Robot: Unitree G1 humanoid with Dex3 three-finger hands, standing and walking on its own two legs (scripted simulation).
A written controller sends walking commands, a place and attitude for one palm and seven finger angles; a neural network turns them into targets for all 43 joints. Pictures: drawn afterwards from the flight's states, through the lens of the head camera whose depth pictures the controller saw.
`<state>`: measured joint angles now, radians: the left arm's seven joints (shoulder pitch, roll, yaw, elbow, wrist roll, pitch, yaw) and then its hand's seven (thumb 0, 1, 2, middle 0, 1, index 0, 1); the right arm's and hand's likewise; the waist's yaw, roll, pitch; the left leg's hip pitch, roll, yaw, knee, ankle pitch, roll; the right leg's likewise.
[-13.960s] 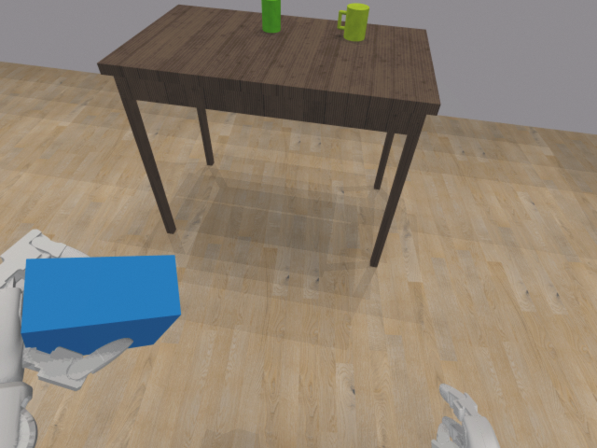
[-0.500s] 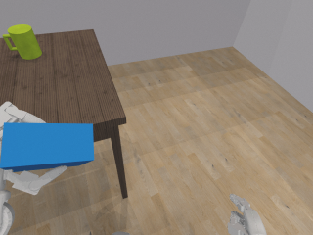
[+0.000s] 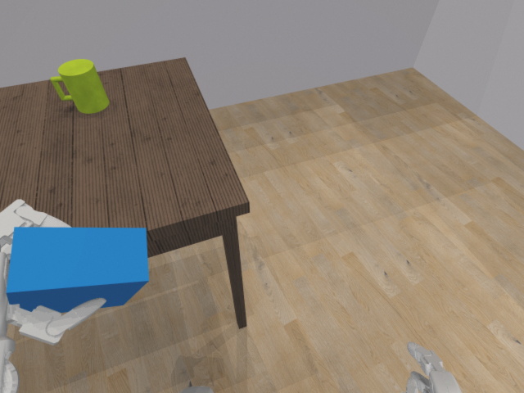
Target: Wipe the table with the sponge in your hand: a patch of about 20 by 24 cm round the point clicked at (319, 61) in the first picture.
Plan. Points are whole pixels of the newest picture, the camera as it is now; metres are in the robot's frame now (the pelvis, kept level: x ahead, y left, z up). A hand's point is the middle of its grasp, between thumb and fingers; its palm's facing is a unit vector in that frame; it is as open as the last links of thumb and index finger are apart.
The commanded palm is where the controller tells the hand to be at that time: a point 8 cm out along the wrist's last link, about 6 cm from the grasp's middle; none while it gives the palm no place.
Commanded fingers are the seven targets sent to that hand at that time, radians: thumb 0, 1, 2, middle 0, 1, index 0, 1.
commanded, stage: shuffle to correct the standing spot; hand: left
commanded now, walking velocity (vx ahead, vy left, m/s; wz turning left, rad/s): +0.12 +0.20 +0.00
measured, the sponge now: (98, 272) +0.23 +0.21 +0.13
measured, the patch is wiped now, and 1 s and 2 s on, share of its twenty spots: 0.00 0.00 0.00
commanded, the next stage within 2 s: come to a stop and stand still in 1.52 s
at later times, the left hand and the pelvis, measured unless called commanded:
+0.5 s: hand out of the picture +0.22 +0.33 +0.16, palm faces +0.41 -0.79 -0.46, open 10.5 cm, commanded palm +0.17 +0.36 +0.18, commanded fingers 0.00 0.10 1.30 -1.20 -1.60 -1.20 -1.60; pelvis +0.01 +0.08 +0.00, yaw +0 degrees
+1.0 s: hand out of the picture +0.25 +0.42 +0.17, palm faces +0.40 -0.80 -0.45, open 10.5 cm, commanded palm +0.20 +0.46 +0.18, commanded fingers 0.00 0.10 1.30 -1.20 -1.60 -1.20 -1.60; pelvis +0.04 +0.18 -0.01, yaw -1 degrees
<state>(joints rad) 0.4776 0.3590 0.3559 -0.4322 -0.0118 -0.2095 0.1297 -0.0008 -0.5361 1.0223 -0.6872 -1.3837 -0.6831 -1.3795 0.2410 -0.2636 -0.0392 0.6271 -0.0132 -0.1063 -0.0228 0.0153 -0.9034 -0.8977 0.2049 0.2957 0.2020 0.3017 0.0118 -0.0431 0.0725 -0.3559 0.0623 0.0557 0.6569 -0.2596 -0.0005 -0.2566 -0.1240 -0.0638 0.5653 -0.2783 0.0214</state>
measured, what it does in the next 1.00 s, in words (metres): steps to the left: left foot, then right foot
